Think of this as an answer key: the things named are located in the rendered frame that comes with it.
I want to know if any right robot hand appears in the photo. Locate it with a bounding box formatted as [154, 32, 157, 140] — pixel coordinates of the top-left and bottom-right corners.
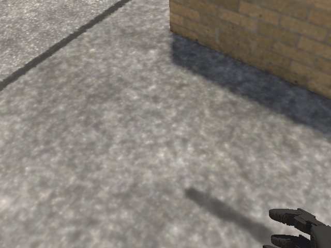
[263, 208, 331, 248]

